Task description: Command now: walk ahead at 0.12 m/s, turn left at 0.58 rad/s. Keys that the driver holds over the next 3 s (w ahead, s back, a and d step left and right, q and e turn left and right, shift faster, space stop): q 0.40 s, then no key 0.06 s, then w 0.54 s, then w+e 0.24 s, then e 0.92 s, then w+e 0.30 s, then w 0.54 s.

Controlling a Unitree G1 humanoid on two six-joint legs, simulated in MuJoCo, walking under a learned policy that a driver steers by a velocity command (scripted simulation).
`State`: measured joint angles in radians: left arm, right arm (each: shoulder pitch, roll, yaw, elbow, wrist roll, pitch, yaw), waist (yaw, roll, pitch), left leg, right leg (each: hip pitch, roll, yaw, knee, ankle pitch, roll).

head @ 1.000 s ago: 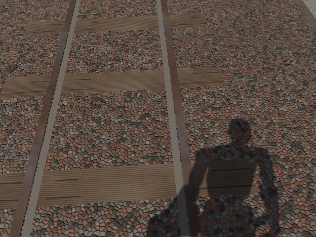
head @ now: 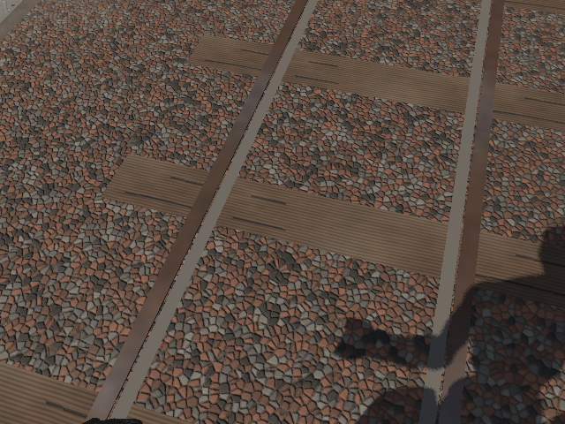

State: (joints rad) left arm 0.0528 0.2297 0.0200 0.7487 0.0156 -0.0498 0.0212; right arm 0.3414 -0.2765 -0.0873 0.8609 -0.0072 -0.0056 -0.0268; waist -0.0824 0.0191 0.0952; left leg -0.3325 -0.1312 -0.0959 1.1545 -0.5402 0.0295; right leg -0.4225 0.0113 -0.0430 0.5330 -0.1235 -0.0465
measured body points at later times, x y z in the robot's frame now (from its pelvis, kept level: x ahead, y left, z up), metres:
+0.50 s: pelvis +0.00 +0.03 +0.01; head +0.01 +0.06 +0.46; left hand +0.03 +0.32 -0.12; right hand +0.20 -0.20 -0.08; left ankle -0.02 +0.11 -0.73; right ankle +0.07 -0.10 -0.67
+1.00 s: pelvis +0.14 +0.02 +0.02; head +0.15 +0.01 +0.47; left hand +0.11 +0.30 -0.10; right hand +0.28 -0.20 -0.12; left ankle +0.05 +0.13 -0.66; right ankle +0.14 -0.06 -0.73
